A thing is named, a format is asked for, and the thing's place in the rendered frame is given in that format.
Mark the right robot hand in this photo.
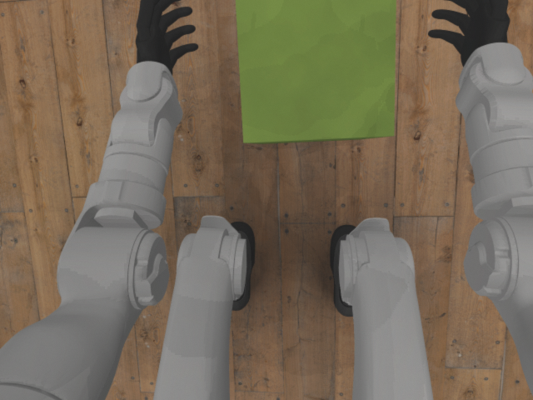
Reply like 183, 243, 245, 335
428, 0, 510, 67

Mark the robot right forearm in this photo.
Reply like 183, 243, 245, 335
456, 42, 533, 220

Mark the carton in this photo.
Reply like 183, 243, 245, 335
236, 0, 396, 144

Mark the robot right upper arm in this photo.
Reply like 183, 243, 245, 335
463, 216, 533, 396

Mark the robot left upper arm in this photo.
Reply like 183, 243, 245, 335
0, 227, 169, 400

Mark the robot right shin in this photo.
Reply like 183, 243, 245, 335
341, 217, 415, 306

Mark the robot left forearm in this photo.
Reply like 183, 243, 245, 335
57, 61, 183, 296

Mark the left robot hand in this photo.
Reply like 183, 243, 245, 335
136, 0, 198, 74

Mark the left robot thigh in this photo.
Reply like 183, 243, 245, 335
153, 227, 247, 400

